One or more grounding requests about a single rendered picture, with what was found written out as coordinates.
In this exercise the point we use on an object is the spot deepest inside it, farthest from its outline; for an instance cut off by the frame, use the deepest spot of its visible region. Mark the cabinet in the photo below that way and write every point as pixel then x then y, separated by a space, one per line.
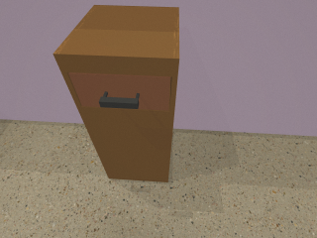
pixel 132 144

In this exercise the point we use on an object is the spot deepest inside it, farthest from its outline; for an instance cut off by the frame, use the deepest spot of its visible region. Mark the handle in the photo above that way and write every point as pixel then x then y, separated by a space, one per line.
pixel 119 102

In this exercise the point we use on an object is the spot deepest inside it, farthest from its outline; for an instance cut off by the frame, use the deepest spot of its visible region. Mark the drawer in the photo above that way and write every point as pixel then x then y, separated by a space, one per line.
pixel 153 90

